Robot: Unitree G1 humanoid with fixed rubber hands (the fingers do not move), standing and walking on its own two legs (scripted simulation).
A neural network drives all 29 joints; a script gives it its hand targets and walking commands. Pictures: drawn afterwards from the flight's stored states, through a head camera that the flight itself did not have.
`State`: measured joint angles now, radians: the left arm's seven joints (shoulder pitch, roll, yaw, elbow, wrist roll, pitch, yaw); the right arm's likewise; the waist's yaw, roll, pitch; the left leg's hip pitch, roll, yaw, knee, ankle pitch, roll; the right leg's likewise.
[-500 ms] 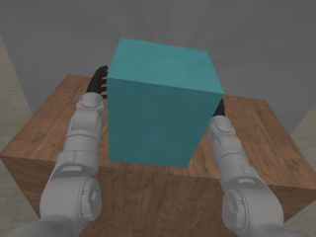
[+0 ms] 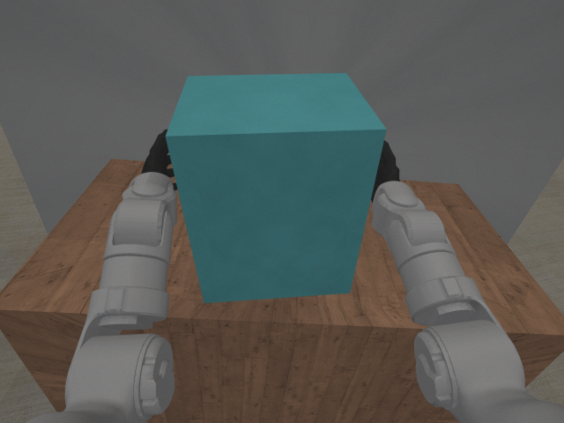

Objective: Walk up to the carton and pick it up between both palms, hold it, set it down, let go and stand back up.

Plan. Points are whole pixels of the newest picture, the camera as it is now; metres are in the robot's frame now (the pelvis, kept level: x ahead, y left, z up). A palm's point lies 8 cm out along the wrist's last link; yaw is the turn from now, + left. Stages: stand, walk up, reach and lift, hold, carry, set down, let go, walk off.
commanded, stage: reach and lift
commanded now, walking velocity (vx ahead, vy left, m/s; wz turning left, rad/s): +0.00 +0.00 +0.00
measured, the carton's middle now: (273, 190) +0.40 -0.01 +0.20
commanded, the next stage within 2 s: hold in 0.98 s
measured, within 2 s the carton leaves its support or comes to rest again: neither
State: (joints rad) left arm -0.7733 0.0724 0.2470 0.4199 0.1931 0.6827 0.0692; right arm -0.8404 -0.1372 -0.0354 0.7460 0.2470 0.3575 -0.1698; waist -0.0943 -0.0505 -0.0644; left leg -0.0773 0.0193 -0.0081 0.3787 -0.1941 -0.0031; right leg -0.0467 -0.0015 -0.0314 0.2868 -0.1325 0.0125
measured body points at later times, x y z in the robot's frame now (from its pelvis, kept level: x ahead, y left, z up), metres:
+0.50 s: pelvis +0.01 +0.00 +0.00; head -0.06 +0.02 +0.44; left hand +0.40 +0.15 +0.24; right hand +0.39 -0.17 +0.24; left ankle +0.02 +0.12 -0.75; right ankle +0.02 -0.13 -0.75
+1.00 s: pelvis +0.00 +0.00 +0.00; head -0.07 +0.02 +0.44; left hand +0.39 +0.16 +0.26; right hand +0.39 -0.16 +0.27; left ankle +0.02 +0.12 -0.75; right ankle +0.02 -0.13 -0.75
